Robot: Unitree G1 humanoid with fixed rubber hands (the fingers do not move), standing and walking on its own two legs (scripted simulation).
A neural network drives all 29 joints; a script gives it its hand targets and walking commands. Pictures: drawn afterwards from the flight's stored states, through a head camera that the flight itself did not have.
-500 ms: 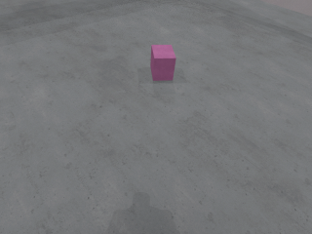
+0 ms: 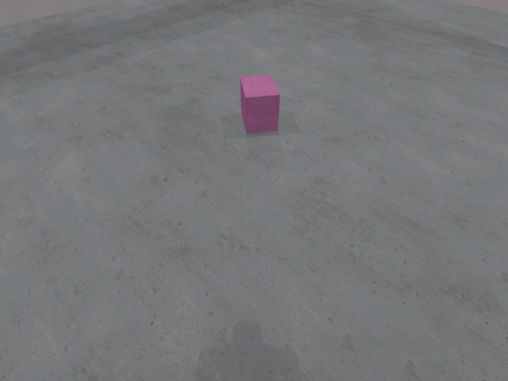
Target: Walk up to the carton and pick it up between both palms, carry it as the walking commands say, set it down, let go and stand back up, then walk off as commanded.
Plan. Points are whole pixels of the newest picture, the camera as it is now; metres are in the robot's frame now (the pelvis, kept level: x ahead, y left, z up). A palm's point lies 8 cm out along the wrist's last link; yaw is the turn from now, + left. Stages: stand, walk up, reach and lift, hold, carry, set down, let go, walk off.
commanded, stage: stand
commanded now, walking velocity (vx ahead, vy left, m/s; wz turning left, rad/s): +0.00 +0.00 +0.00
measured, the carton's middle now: (259, 103) +1.89 -0.01 -0.65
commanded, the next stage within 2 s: walk off in 0.48 s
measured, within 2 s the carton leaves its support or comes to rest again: neither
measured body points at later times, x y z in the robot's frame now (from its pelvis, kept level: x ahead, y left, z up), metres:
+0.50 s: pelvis +0.02 -0.02 +0.00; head +0.03 -0.03 +0.45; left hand -0.01 +0.19 -0.16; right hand -0.01 -0.22 -0.17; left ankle +0.01 +0.11 -0.75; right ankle -0.03 -0.12 -0.75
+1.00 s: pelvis +0.00 -0.08 -0.02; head +0.04 -0.11 +0.43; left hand +0.08 +0.18 -0.16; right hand -0.02 -0.33 -0.19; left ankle +0.01 +0.11 -0.75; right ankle -0.02 -0.20 -0.73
